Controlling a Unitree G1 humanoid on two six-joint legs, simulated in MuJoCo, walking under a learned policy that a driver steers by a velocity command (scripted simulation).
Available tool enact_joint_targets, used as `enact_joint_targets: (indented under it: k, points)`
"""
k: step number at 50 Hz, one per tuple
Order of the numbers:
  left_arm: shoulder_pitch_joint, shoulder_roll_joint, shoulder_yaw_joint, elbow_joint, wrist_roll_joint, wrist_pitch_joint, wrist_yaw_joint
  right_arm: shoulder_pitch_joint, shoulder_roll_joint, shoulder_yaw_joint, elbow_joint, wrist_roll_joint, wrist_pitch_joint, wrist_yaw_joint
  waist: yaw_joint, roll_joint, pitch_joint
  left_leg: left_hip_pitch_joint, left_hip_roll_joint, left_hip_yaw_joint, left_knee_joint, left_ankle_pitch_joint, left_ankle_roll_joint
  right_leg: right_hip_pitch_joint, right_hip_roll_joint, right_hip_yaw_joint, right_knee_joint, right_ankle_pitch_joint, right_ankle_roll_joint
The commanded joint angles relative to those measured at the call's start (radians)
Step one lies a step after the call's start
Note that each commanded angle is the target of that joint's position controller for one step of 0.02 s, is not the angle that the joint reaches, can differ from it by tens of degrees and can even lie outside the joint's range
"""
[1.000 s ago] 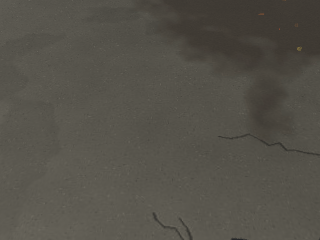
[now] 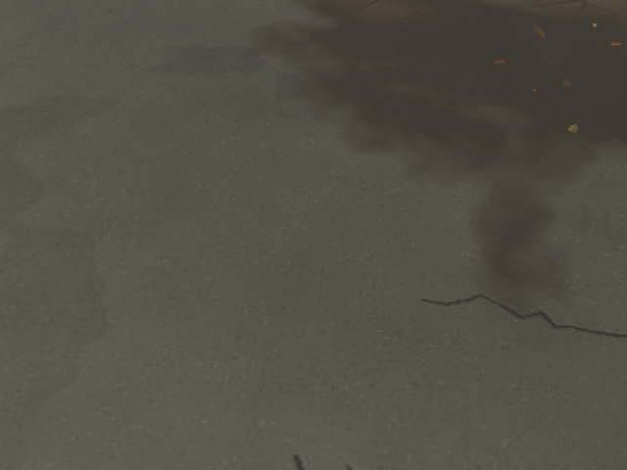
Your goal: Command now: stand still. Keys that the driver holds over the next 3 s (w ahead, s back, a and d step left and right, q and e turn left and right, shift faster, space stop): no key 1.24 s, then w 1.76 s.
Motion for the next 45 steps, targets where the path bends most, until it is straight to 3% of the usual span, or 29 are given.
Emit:
enact_joint_targets:
  k: [1,18,45]
  points:
    - [0.023,0.105,0.016,-0.024,0.0,-0.008,0.004,0.021,-0.1,-0.013,-0.012,0.0,-0.008,-0.003,-0.001,-0.004,0.0,0.002,0.009,-0.001,-0.065,0.103,0.022,-0.047,-0.045,0.048,-0.113,0.057,-0.015]
    - [0.098,0.078,0.011,-0.014,-0.003,-0.01,0.007,0.074,-0.076,0.002,0.039,0.003,-0.011,-0.005,-0.003,-0.001,0.007,-0.016,0.007,0.004,-0.068,0.102,0.023,-0.047,-0.04,0.043,-0.111,0.083,-0.018]
    - [0.172,0.047,0.013,-0.014,-0.006,-0.013,0.012,0.12,-0.053,0.006,0.048,0.007,-0.01,-0.007,-0.005,-0.002,0.018,-0.024,0.004,0.006,-0.061,0.111,0.026,-0.048,-0.037,0.037,-0.098,0.112,-0.016]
